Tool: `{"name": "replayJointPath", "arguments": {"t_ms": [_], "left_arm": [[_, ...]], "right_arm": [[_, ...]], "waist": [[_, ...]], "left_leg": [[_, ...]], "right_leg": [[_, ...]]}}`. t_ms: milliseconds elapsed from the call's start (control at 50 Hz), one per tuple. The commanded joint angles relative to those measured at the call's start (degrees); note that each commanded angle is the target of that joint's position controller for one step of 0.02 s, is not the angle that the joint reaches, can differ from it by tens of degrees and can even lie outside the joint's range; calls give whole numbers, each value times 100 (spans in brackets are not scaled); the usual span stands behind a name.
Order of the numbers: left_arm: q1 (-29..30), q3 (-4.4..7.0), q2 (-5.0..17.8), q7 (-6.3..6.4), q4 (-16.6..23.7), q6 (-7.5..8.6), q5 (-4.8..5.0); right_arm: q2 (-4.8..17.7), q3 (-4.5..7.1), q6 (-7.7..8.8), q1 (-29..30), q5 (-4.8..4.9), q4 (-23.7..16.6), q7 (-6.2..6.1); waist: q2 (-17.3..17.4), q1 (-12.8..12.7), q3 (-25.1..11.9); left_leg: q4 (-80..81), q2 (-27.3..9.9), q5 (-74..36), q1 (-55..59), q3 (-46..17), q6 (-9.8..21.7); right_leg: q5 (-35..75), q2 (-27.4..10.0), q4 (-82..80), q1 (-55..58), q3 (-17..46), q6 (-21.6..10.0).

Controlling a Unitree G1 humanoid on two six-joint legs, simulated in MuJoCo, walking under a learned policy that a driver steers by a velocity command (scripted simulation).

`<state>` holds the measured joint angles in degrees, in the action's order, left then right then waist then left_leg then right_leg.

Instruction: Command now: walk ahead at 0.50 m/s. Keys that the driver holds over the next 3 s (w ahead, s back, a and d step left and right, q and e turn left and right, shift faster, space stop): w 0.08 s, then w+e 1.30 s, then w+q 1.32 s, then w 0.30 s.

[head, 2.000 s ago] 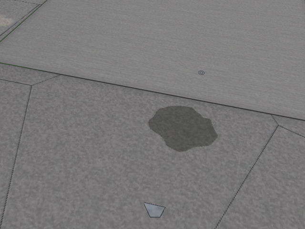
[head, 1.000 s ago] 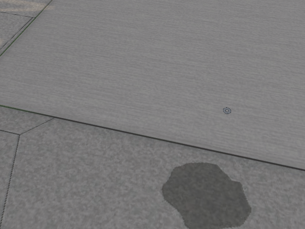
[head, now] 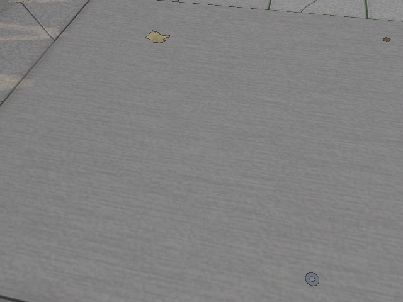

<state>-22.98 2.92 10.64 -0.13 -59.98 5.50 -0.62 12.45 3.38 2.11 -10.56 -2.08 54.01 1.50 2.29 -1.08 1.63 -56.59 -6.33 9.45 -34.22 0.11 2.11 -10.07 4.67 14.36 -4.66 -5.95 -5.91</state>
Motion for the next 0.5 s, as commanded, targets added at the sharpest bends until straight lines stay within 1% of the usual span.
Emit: {"name": "replayJointPath", "arguments": {"t_ms": [20, 80, 100, 140, 180, 200, 220, 240, 260, 280, 300, 320, 340, 360, 380, 400, 420, 440, 460, 500], "left_arm": [[-214, 65, 613, 14, 219, 78, 12], [-505, 48, 631, 27, 139, 81, 5], [-648, 38, 612, 35, 91, 77, 3], [-815, 34, 640, 60, 28, 50, -23], [-810, 58, 735, 95, 18, 21, -58], [-738, 76, 793, 110, 32, 10, -74], [-601, 93, 845, 118, 61, 2, -86], [-449, 113, 903, 116, 96, -1, -88], [-306, 122, 929, 93, 124, -11, -56], [-237, 90, 806, 69, 221, 0, 10], [-722, -38, 194, 41, 444, -13, 257], [-773, 65, 514, 79, 429, -62, 163], [-371, 146, 703, 82, 473, -128, 67], [-54, 134, 592, 34, 536, -138, 33], [47, 138, 463, -6, 558, -177, 4], [34, 153, 426, -51, 579, -256, -81], [-31, 151, 341, -96, 569, -337, -112], [27, 152, 298, -129, 614, -393, -117], [171, 154, 278, -156, 690, -433, -116], [561, 153, 294, -201, 853, -486, -120]], "right_arm": [[182, -1, -3, 312, 35, -344, 28], [104, -63, 21, 851, 71, -517, 31], [110, -72, 31, 1045, 70, -585, 26], [153, -76, 61, 1319, 71, -710, 14], [225, -66, 114, 1445, 83, -820, 6], [272, -54, 149, 1406, 93, -848, -2], [324, -35, 189, 1217, 104, -827, -18], [408, 8, 229, 799, 106, -719, -54], [514, 73, 287, -8, 80, -467, -106], [820, 183, 361, -979, -44, -224, -181], [1508, 353, 373, -1644, -214, -240, -227], [1400, 347, 265, -1363, -75, -301, -177], [975, 235, 224, -749, 6, -402, -163], [588, 132, 245, -340, 46, -458, -149], [422, 83, 277, -202, 47, -436, -156], [314, 49, 308, -215, 75, -362, -188], [284, 38, 350, -296, 84, -311, -204], [295, 43, 406, -445, 101, -261, -207], [353, 59, 453, -546, 127, -218, -209], [437, 81, 500, -709, 123, -167, -211]], "waist": [[-513, 56, 351], [-569, -102, 390], [-575, -179, 418], [-589, -252, 457], [-614, -228, 463], [-634, -165, 438], [-658, -35, 367], [-691, 165, 178], [-555, 523, -237], [-292, 870, -881], [820, 798, -1885], [898, 659, -2059], [295, 402, -1124], [6, 312, -472], [96, 190, -156], [256, 59, 7], [308, -16, 17], [271, -34, 2], [245, -62, 35], [189, -51, 110]], "left_leg": [[674, -55, -562, -439, 166, -130], [1467, 88, -891, -332, 336, -114], [1656, 132, -929, -315, 371, -99], [1948, 223, -853, -368, 377, -61], [2184, 291, -591, -325, 322, 7], [2305, 343, -405, -169, 307, 57], [2473, 430, -206, 200, 314, 120], [2647, 594, -8, 845, 365, 193], [3042, 744, -197, 1898, 453, 294], [3101, 211, -255, 3432, -50, 483], [3311, -1605, 395, 5304, -2343, 1011], [4019, -2036, 618, 5126, -3712, 1218], [4129, -1794, 1142, 4257, -2900, 1046], [4382, -1530, 1044, 3421, -2127, 894], [4581, -1266, 750, 2915, -1513, 701], [4691, -1070, 431, 2562, -1041, 569], [4751, -995, 172, 2417, -736, 519], [4798, -978, -127, 2403, -543, 538], [4852, -970, -354, 2439, -331, 553], [4913, -945, -663, 2567, 34, 572]], "right_leg": [[1451, -1505, -855, -43, 1029, -539], [1898, -1473, -794, 251, 846, -484], [2034, -1492, -737, 375, 890, -498], [2330, -1580, -540, 728, 1007, -567], [2689, -1700, -291, 1022, 1153, -612], [2929, -1741, -138, 1095, 1206, -594], [3298, -1737, 86, 1066, 1208, -529], [3902, -1672, 511, 959, 1178, -439], [4123, -1457, 1388, 739, 1043, -329], [3123, -1152, 2653, -159, 880, -218], [266, -361, 4768, -2047, 401, 60], [-1929, -105, 5698, -2797, 753, 1], [-1491, -518, 5938, -3040, 954, -48], [-1058, -737, 5716, -3014, 934, -32], [-829, -888, 5467, -2858, 910, -20], [-725, -983, 5309, -2699, 886, 27], [-632, -1005, 5281, -2587, 841, 69], [-510, -1010, 5291, -2623, 800, 95], [-344, -1043, 5249, -2786, 778, 122], [56, -1108, 5086, -3187, 734, 176]]}}
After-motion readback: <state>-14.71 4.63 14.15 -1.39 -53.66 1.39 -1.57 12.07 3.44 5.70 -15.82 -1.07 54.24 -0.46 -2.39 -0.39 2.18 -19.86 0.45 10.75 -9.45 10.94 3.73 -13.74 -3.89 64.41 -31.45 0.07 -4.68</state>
